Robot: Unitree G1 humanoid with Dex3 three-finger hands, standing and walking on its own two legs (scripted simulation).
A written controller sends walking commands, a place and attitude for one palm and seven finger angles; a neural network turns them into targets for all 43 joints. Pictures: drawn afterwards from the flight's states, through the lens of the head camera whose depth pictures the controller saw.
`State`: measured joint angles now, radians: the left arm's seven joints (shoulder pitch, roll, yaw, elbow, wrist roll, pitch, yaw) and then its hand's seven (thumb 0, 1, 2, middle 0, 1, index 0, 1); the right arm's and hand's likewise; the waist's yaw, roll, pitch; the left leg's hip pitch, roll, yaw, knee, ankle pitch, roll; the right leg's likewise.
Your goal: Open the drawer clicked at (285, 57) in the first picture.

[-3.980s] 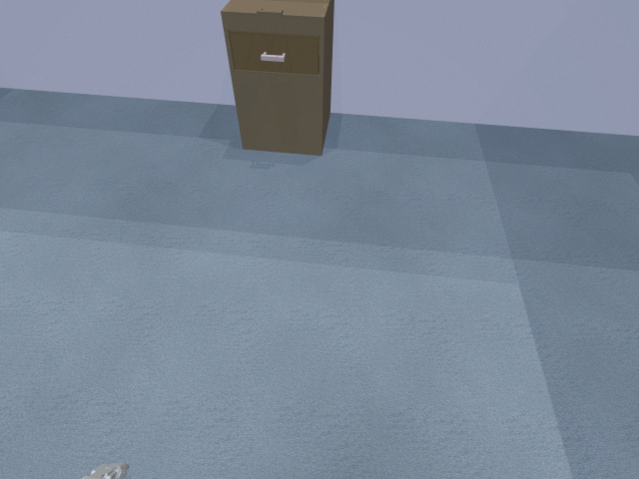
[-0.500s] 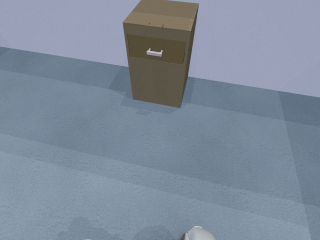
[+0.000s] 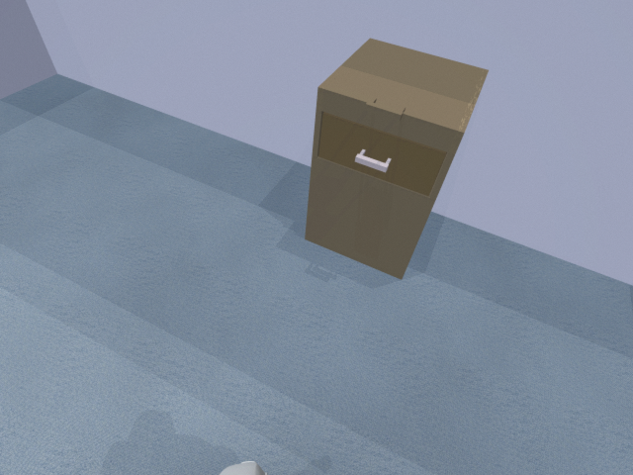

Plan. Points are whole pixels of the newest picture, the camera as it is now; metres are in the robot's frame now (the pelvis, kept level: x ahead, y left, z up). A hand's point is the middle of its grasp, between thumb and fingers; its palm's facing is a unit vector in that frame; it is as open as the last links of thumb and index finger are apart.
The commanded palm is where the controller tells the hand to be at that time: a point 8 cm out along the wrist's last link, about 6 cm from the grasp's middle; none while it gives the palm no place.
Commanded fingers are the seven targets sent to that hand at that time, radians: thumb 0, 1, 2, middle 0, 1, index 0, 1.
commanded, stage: walk to a spot facing it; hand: left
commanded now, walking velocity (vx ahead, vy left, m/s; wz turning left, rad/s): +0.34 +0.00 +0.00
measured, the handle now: (373, 159) +1.03 -0.10 -0.23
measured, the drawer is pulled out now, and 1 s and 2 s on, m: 0.00 0.00 0.00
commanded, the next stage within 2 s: turn to face it in 0.20 s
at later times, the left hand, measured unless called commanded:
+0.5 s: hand (222, 385) +0.27 +0.17 -0.16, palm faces -0.11 -0.97 -0.20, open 7.4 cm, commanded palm none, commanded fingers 0.00 0.90 0.90 -0.20 -0.30 -0.20 -0.30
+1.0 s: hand (229, 348) +0.34 +0.18 -0.17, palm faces -0.19 -0.97 -0.17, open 7.4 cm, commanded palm none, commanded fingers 0.00 0.90 0.90 -0.20 -0.30 -0.20 -0.30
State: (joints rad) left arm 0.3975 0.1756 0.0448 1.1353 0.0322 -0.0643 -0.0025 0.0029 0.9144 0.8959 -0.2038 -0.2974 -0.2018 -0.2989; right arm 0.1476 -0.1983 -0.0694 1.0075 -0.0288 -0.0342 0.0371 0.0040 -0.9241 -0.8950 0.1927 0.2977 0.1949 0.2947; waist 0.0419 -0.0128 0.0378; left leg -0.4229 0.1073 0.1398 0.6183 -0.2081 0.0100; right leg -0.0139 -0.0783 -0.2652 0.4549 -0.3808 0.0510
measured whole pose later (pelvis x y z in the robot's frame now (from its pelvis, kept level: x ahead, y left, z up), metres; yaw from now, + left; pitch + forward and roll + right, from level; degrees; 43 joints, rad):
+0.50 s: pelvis +0.17 +0.00 +0.01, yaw -7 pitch -2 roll +1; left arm 0.17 0.17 0.07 1.03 0.03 0.01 -0.02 0.01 0.91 0.90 -0.20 -0.30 -0.20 -0.30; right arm 0.37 -0.12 -0.04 1.12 -0.03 -0.04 -0.02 0.00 -0.92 -0.89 0.20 0.30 0.20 0.30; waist -0.03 0.01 0.08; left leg -0.03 0.06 0.29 0.44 -0.36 0.01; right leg -0.45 -0.08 -0.12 0.71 -0.22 0.00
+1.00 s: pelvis +0.23 +0.01 +0.00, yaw -16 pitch -1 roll -1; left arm 0.21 0.21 0.07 0.99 0.02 0.05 0.00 0.01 0.91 0.90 -0.20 -0.30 -0.20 -0.30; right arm 0.18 -0.17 -0.03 0.97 -0.03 0.00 -0.03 0.00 -0.91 -0.89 0.20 0.30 0.20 0.30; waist 0.02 -0.03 0.02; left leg -0.26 0.05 0.09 0.58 -0.29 0.01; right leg -0.36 0.02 -0.02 0.63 -0.32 -0.01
